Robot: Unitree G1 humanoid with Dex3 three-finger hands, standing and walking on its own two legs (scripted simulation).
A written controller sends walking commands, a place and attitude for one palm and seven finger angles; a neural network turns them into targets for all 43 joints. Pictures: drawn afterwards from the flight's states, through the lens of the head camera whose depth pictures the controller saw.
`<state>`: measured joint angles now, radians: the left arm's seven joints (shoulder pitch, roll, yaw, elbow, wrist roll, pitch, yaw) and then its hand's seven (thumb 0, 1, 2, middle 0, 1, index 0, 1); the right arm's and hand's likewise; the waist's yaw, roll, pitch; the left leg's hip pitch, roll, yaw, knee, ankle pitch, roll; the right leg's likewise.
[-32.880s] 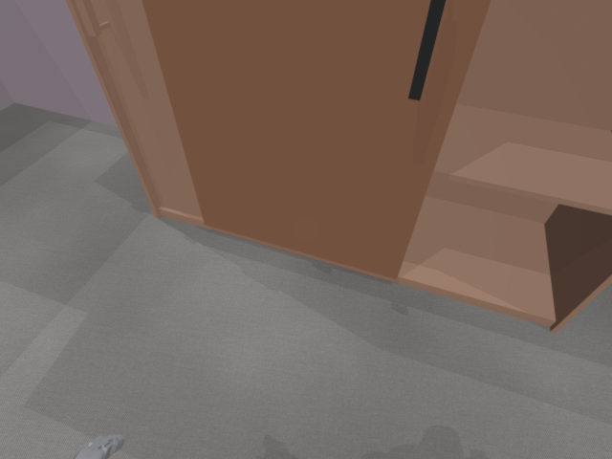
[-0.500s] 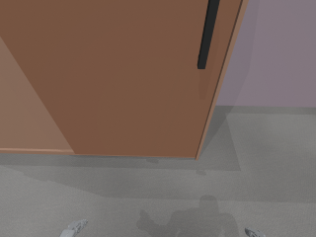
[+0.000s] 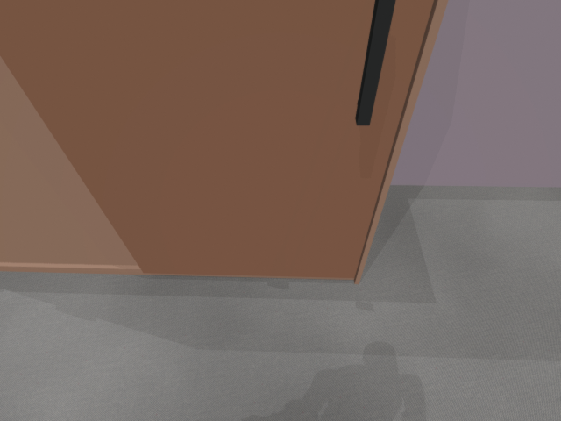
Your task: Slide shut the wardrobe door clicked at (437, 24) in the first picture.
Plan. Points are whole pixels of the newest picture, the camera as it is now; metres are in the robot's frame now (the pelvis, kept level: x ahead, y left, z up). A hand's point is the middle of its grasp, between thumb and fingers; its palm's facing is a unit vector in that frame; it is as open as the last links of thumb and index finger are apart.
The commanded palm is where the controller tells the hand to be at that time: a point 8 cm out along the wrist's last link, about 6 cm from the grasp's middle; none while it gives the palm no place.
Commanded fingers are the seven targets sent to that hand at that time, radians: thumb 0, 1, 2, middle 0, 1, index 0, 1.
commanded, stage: let the arm hang, fingers relaxed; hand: left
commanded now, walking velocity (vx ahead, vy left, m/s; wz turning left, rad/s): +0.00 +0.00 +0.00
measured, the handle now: (373, 46) +0.70 -0.13 +0.19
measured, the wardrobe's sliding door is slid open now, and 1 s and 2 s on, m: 0.00 0.00 0.00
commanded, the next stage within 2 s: look to check the result in 0.36 s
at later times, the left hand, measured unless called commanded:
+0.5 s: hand out of the picture +0.07 +0.18 -0.17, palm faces -0.01 -0.98 -0.22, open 7.4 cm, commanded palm none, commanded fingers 0.00 0.90 0.90 -0.20 -0.30 -0.20 -0.30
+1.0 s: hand out of the picture +0.07 +0.18 -0.17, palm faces +0.00 -0.97 -0.23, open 7.4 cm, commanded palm none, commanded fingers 0.00 0.90 0.90 -0.20 -0.30 -0.20 -0.30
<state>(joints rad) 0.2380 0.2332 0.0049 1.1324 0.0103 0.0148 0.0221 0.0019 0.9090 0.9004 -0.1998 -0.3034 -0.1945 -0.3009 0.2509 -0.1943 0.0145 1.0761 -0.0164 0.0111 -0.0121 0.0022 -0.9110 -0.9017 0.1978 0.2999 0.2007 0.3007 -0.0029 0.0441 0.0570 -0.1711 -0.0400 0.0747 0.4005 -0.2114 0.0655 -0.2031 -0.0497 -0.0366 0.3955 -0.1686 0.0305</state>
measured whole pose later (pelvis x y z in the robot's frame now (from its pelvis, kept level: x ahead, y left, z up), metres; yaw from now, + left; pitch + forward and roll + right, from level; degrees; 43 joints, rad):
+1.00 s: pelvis +0.04 -0.01 +0.00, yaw +0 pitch -1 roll +0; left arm 0.17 0.20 0.01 1.15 0.01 0.00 0.02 0.00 0.90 0.90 -0.20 -0.30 -0.20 -0.30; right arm 0.19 -0.21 0.01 1.13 -0.02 0.00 -0.03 0.00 -0.91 -0.90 0.20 0.30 0.20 0.30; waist -0.01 0.01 0.06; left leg -0.09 -0.02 0.06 0.34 -0.24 0.04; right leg -0.12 -0.03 -0.05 0.34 -0.20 0.02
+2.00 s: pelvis +0.03 -0.02 +0.01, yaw +1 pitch -1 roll +0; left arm 0.09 0.29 0.02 1.14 0.01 -0.01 0.01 0.00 0.90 0.90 -0.20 -0.30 -0.20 -0.30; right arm 0.11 -0.31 0.00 1.12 -0.02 -0.01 -0.01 0.00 -0.91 -0.90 0.20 0.30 0.20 0.30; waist -0.01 0.01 0.07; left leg -0.07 -0.02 0.05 0.28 -0.20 0.03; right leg -0.10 -0.02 -0.06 0.30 -0.17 0.00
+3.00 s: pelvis +0.03 -0.04 +0.01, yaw +1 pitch -1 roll +0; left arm 0.07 0.31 0.02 1.14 0.01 -0.01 0.00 0.00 0.90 0.90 -0.20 -0.30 -0.20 -0.30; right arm 0.10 -0.35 0.00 1.13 -0.02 0.00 -0.01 0.00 -0.91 -0.90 0.20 0.30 0.20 0.30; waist -0.02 0.02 0.06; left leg -0.05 0.02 0.04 0.26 -0.18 -0.01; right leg -0.08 0.01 -0.07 0.27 -0.16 -0.03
